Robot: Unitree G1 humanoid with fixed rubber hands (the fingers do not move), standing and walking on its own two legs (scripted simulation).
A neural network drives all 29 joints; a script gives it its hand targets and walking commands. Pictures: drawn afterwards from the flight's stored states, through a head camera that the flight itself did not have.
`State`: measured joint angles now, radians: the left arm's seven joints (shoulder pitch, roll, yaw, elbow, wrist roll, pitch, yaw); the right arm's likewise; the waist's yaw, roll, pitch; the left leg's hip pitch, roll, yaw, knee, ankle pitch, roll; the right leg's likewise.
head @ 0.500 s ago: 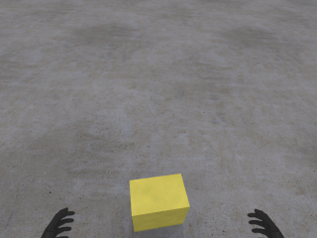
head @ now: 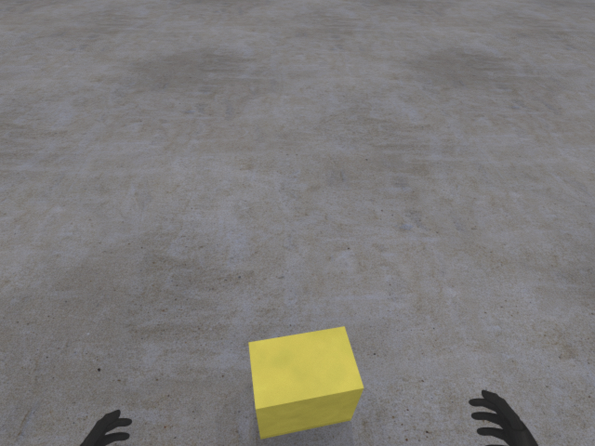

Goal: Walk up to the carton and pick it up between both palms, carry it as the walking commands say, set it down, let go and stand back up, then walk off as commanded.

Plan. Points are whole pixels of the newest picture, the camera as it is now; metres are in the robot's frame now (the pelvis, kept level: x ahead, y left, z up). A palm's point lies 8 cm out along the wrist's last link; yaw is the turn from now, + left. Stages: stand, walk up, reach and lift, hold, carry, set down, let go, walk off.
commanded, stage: stand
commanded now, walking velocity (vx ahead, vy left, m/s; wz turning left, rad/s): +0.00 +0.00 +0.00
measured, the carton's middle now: (302, 383) +0.45 -0.02 -0.64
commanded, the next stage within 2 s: walk off in 1.16 s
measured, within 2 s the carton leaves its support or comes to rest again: neither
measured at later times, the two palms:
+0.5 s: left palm out of the picture +0.06 +0.31 -0.10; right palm out of the picture +0.09 -0.29 -0.08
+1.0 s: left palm out of the picture +0.03 +0.31 -0.10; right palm out of the picture +0.08 -0.30 -0.08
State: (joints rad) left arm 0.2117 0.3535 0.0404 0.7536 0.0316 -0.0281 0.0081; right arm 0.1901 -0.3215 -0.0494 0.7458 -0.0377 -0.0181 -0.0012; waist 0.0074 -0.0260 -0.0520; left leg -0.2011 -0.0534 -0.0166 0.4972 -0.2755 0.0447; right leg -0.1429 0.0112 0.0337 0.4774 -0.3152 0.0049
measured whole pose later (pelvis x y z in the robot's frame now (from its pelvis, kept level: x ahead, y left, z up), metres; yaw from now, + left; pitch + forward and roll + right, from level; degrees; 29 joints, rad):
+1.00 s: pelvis -0.04 +0.00 +0.01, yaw +1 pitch -3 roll +0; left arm 0.19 0.39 0.01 0.98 0.02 -0.03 0.01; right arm 0.12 -0.37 -0.02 0.99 -0.02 -0.02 0.00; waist 0.01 -0.02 0.00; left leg -0.18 -0.06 -0.03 0.40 -0.16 0.05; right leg -0.12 0.00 0.03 0.39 -0.21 0.01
